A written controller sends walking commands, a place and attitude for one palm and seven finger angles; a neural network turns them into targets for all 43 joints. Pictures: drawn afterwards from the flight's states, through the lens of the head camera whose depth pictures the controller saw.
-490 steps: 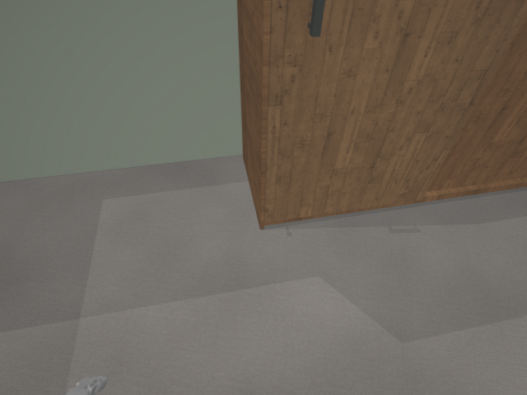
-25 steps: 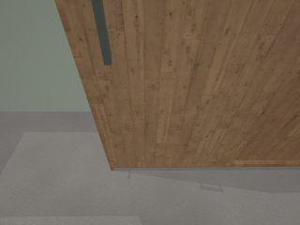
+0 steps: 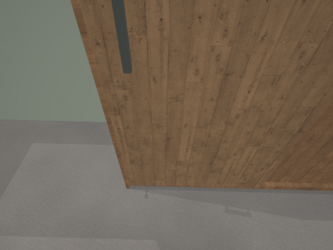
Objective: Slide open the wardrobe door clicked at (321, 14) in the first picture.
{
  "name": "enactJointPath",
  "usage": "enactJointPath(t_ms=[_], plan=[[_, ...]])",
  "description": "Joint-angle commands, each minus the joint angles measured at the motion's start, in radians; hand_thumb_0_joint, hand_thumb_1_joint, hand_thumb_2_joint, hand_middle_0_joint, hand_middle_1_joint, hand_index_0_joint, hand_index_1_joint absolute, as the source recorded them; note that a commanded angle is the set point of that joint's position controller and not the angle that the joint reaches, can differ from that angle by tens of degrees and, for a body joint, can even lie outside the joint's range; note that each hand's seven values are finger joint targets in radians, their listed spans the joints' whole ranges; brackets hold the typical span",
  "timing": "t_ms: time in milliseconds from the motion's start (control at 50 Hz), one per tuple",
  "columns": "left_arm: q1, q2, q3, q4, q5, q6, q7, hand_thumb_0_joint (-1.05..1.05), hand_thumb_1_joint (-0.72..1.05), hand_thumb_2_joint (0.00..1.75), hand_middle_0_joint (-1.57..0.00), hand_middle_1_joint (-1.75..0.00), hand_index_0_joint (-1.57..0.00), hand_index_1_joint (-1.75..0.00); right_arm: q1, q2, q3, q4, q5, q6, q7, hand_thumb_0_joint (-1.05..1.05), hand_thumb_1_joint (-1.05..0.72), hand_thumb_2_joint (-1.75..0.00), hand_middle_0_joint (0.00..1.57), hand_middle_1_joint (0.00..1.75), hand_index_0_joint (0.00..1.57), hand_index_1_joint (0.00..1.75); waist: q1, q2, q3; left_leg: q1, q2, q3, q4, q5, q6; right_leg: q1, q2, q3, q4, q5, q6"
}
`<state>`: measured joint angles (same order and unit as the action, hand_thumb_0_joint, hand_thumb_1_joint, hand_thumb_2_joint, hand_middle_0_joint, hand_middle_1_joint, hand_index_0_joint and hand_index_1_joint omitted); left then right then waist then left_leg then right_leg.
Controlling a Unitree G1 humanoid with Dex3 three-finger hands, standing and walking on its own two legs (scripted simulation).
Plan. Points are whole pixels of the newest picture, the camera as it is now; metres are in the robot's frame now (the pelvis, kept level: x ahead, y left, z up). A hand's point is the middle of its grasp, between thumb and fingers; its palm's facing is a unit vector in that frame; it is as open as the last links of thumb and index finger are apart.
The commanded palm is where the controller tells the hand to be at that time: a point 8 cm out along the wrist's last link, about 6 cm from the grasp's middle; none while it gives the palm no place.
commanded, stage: look again from close up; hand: left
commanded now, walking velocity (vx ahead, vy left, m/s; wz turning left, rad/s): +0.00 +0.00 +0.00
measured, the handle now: (123, 25) +0.59 +0.16 +0.26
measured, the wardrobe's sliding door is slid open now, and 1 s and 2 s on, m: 0.00 0.00 0.00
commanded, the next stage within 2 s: shuffle to correct the standing spot in 0.56 s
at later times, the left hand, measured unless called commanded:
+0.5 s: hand out of the picture +0.06 +0.22 -0.16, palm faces -0.01 -0.96 -0.29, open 7.3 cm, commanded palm none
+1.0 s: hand out of the picture +0.05 +0.18 -0.18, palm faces +0.01 -0.98 -0.17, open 7.3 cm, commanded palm none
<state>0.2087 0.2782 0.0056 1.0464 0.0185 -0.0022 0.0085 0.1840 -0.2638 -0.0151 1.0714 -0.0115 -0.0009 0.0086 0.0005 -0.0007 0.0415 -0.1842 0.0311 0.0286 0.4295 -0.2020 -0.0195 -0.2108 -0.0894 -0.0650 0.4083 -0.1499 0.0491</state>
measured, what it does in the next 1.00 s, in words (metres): shifts its weight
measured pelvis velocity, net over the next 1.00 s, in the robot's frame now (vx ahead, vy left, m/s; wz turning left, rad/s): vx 0.06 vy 0.00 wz -0.02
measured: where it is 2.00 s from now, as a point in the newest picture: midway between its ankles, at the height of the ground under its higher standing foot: outside the picture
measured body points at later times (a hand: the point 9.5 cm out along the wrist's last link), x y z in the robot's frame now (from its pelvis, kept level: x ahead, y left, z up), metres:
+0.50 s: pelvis +0.01 -0.01 +0.00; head +0.02 -0.01 +0.45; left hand +0.06 +0.27 -0.14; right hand +0.06 -0.28 -0.14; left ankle +0.02 +0.13 -0.74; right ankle +0.04 -0.15 -0.74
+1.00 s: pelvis +0.06 +0.00 -0.01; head +0.06 +0.01 +0.44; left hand +0.05 +0.23 -0.17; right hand +0.04 -0.23 -0.16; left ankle +0.02 +0.13 -0.74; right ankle +0.04 -0.15 -0.74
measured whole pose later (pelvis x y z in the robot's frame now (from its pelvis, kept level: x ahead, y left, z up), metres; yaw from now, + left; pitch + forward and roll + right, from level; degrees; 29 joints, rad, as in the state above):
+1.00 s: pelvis +0.06 +0.00 -0.01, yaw -1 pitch -1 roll +0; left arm 0.32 0.18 0.01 1.10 0.02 0.00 0.00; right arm 0.32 -0.17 0.00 1.13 -0.02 0.00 0.00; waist 0.00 -0.02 0.00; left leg -0.15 0.04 0.04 0.51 -0.34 -0.02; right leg -0.19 -0.08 -0.05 0.50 -0.29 0.05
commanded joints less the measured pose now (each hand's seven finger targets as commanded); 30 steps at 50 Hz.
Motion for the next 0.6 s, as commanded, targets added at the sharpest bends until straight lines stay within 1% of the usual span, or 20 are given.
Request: enactJointPath(t_ms=[0, 60, 80, 100, 120, 160, 180, 200, 240, 280, 340, 360, 400, 420, 460, 500, 520, 580], plan=[[0.001, 0.164, 0.033, -0.05, 0.002, -0.02, 0.016, 0.0, 0.9, 0.9, -0.2, -0.3, -0.2, -0.3, 0.002, -0.18, -0.035, -0.052, 0.002, -0.019, -0.01, 0.0, -0.9, -0.9, 0.2, 0.3, 0.2, 0.3, -0.001, 0.009, -0.012, -0.067, 0.079, -0.086, -0.122, -0.014, 0.02, 0.045, -0.046, 0.077, -0.08, -0.057, -0.046], [0.002, 0.163, 0.034, -0.046, 0.002, -0.02, 0.015, 0.0, 0.9, 0.9, -0.2, -0.3, -0.2, -0.3, -0.002, -0.182, -0.036, -0.05, 0.001, -0.019, -0.01, 0.0, -0.9, -0.9, 0.2, 0.3, 0.2, 0.3, -0.002, 0.004, -0.027, -0.053, 0.079, -0.082, -0.12, -0.006, 0.02, 0.05, -0.048, 0.075, -0.082, -0.053, -0.046], [0.005, 0.164, 0.033, -0.045, 0.002, -0.021, 0.016, 0.0, 0.9, 0.9, -0.2, -0.3, -0.2, -0.3, 0.0, -0.181, -0.035, -0.049, 0.002, -0.019, -0.01, 0.0, -0.9, -0.9, 0.2, 0.3, 0.2, 0.3, -0.001, 0.005, -0.03, -0.044, 0.082, -0.082, -0.118, 0.015, 0.021, 0.053, -0.046, 0.072, -0.078, -0.033, -0.046], [0.004, 0.166, 0.033, -0.045, 0.002, -0.022, 0.016, 0.0, 0.9, 0.9, -0.2, -0.3, -0.2, -0.3, -0.005, -0.184, -0.035, -0.047, 0.002, -0.02, -0.01, 0.0, -0.9, -0.9, 0.2, 0.3, 0.2, 0.3, -0.001, 0.014, -0.034, -0.043, 0.081, -0.081, -0.115, 0.02, 0.021, 0.057, -0.048, 0.073, -0.079, -0.028, -0.046], [0.001, 0.166, 0.034, -0.042, 0.002, -0.023, 0.016, 0.0, 0.9, 0.9, -0.2, -0.3, -0.2, -0.3, -0.007, -0.183, -0.035, -0.047, 0.002, -0.02, -0.01, 0.0, -0.9, -0.9, 0.2, 0.3, 0.2, 0.3, -0.001, 0.001, -0.033, -0.043, 0.081, -0.081, -0.116, 0.026, 0.021, 0.059, -0.049, 0.074, -0.081, -0.023, -0.047], [-0.004, 0.165, 0.034, -0.04, 0.001, -0.022, 0.015, 0.0, 0.9, 0.9, -0.2, -0.3, -0.2, -0.3, -0.007, -0.182, -0.033, -0.043, 0.001, -0.019, -0.011, 0.0, -0.9, -0.9, 0.2, 0.3, 0.2, 0.3, -0.002, 0.0, -0.021, -0.047, 0.081, -0.08, -0.121, 0.019, 0.019, 0.057, -0.048, 0.075, -0.085, -0.032, -0.047], [0.005, 0.165, 0.034, -0.038, 0.001, -0.022, 0.016, 0.0, 0.9, 0.9, -0.2, -0.3, -0.2, -0.3, -0.004, -0.182, -0.034, -0.043, 0.003, -0.02, -0.011, 0.0, -0.9, -0.9, 0.2, 0.3, 0.2, 0.3, 0.0, 0.007, -0.033, -0.034, 0.083, -0.079, -0.119, 0.035, 0.02, 0.063, -0.048, 0.072, -0.083, -0.015, -0.047], [0.0, 0.167, 0.033, -0.036, 0.001, -0.023, 0.016, 0.0, 0.9, 0.9, -0.2, -0.3, -0.2, -0.3, -0.01, -0.182, -0.032, -0.04, 0.002, -0.02, -0.011, 0.0, -0.9, -0.9, 0.2, 0.3, 0.2, 0.3, 0.001, 0.001, -0.024, -0.038, 0.082, -0.077, -0.12, 0.034, 0.019, 0.063, -0.05, 0.07, -0.085, -0.016, -0.046], [0.001, 0.165, 0.033, -0.032, 0.0, -0.023, 0.015, 0.0, 0.9, 0.9, -0.2, -0.3, -0.2, -0.3, -0.01, -0.182, -0.032, -0.037, 0.002, -0.02, -0.011, 0.0, -0.9, -0.9, 0.2, 0.3, 0.2, 0.3, 0.0, 0.005, -0.03, -0.033, 0.079, -0.076, -0.121, 0.027, 0.019, 0.063, -0.051, 0.076, -0.091, -0.027, -0.048], [0.001, 0.169, 0.034, -0.031, 0.001, -0.023, 0.015, 0.0, 0.9, 0.9, -0.2, -0.3, -0.2, -0.3, -0.009, -0.182, -0.032, -0.036, 0.002, -0.018, -0.011, 0.0, -0.9, -0.9, 0.2, 0.3, 0.2, 0.3, 0.0, -0.005, -0.024, -0.03, 0.08, -0.074, -0.121, 0.024, 0.019, 0.058, -0.051, 0.075, -0.096, -0.034, -0.048], [-0.004, 0.171, 0.035, -0.029, 0.0, -0.023, 0.014, 0.0, 0.9, 0.9, -0.2, -0.3, -0.2, -0.3, -0.009, -0.182, -0.03, -0.031, 0.001, -0.018, -0.011, 0.0, -0.9, -0.9, 0.2, 0.3, 0.2, 0.3, 0.0, 0.003, -0.016, -0.04, 0.077, -0.071, -0.126, 0.0, 0.016, 0.059, -0.052, 0.081, -0.106, -0.061, -0.048], [-0.005, 0.174, 0.035, -0.029, 0.0, -0.023, 0.014, 0.0, 0.9, 0.9, -0.2, -0.3, -0.2, -0.3, -0.011, -0.182, -0.031, -0.031, 0.001, -0.017, -0.011, 0.0, -0.9, -0.9, 0.2, 0.3, 0.2, 0.3, 0.0, -0.01, -0.006, -0.042, 0.075, -0.07, -0.126, -0.011, 0.016, 0.05, -0.051, 0.082, -0.111, -0.077, -0.048], [-0.007, 0.173, 0.035, -0.026, 0.0, -0.023, 0.014, 0.0, 0.9, 0.9, -0.2, -0.3, -0.2, -0.3, -0.007, -0.183, -0.028, -0.027, 0.0, -0.018, -0.011, 0.0, -0.9, -0.9, 0.2, 0.3, 0.2, 0.3, 0.0, 0.003, -0.013, -0.039, 0.077, -0.071, -0.127, 0.005, 0.015, 0.059, -0.051, 0.08, -0.107, -0.062, -0.049], [-0.009, 0.174, 0.035, -0.026, 0.0, -0.023, 0.013, 0.0, 0.9, 0.9, -0.2, -0.3, -0.2, -0.3, -0.007, -0.182, -0.028, -0.028, 0.001, -0.018, -0.011, 0.0, -0.9, -0.9, 0.2, 0.3, 0.2, 0.3, 0.001, -0.002, -0.005, -0.044, 0.077, -0.071, -0.129, 0.002, 0.016, 0.058, -0.052, 0.079, -0.109, -0.064, -0.048], [-0.009, 0.175, 0.036, -0.025, 0.0, -0.023, 0.012, 0.0, 0.9, 0.9, -0.2, -0.3, -0.2, -0.3, -0.006, -0.185, -0.028, -0.027, 0.0, -0.019, -0.012, 0.0, -0.9, -0.9, 0.2, 0.3, 0.2, 0.3, 0.0, -0.005, -0.015, -0.039, 0.076, -0.071, -0.127, 0.004, 0.016, 0.06, -0.052, 0.082, -0.111, -0.067, -0.049], [-0.007, 0.174, 0.035, -0.024, 0.0, -0.024, 0.013, 0.0, 0.9, 0.9, -0.2, -0.3, -0.2, -0.3, -0.005, -0.184, -0.029, -0.026, 0.0, -0.019, -0.012, 0.0, -0.9, -0.9, 0.2, 0.3, 0.2, 0.3, 0.001, 0.003, -0.024, -0.027, 0.078, -0.068, -0.121, 0.027, 0.016, 0.063, -0.052, 0.079, -0.108, -0.044, -0.05], [-0.012, 0.175, 0.035, -0.025, -0.001, -0.025, 0.013, 0.0, 0.9, 0.9, -0.2, -0.3, -0.2, -0.3, -0.006, -0.186, -0.027, -0.025, 0.0, -0.02, -0.012, 0.0, -0.9, -0.9, 0.2, 0.3, 0.2, 0.3, 0.0, -0.003, -0.023, -0.026, 0.079, -0.071, -0.121, 0.037, 0.016, 0.065, -0.051, 0.08, -0.106, -0.032, -0.051], [-0.012, 0.173, 0.035, -0.023, 0.0, -0.024, 0.012, 0.0, 0.9, 0.9, -0.2, -0.3, -0.2, -0.3, -0.004, -0.183, -0.027, -0.023, 0.0, -0.02, -0.013, 0.0, -0.9, -0.9, 0.2, 0.3, 0.2, 0.3, 0.001, -0.001, -0.023, -0.024, 0.083, -0.071, -0.126, 0.041, 0.017, 0.072, -0.05, 0.076, -0.105, -0.02, -0.05]])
